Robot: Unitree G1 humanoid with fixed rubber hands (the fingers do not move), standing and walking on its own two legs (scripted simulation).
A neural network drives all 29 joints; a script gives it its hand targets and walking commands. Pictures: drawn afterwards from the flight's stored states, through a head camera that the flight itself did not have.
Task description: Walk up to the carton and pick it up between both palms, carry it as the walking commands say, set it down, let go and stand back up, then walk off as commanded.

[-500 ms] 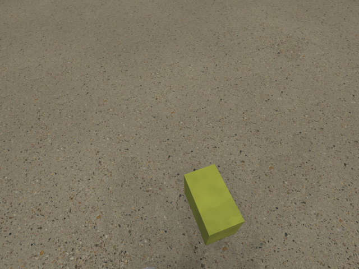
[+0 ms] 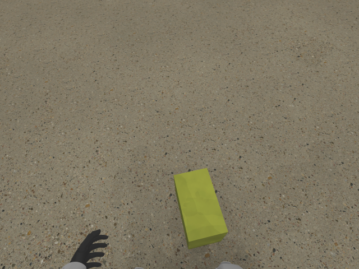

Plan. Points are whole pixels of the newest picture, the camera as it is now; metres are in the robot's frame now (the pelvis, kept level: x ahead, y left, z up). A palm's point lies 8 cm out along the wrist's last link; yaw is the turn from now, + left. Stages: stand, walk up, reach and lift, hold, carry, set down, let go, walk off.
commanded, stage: walk up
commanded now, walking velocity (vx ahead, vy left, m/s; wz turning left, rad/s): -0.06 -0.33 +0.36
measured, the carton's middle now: (197, 208) +0.42 -0.06 -0.63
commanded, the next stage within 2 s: none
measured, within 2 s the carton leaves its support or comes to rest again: neither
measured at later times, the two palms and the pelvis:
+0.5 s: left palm out of the picture +0.03 +0.19 -0.12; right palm out of the picture +0.03 -0.34 -0.11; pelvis -0.05 -0.07 +0.00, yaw +10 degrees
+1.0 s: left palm out of the picture -0.02 +0.11 -0.08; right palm out of the picture +0.03 -0.41 -0.12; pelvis -0.07 -0.16 +0.02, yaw +11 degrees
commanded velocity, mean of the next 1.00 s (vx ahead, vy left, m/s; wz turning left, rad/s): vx -0.08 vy -0.16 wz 0.18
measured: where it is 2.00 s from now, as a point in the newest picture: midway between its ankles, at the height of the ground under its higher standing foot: outside the picture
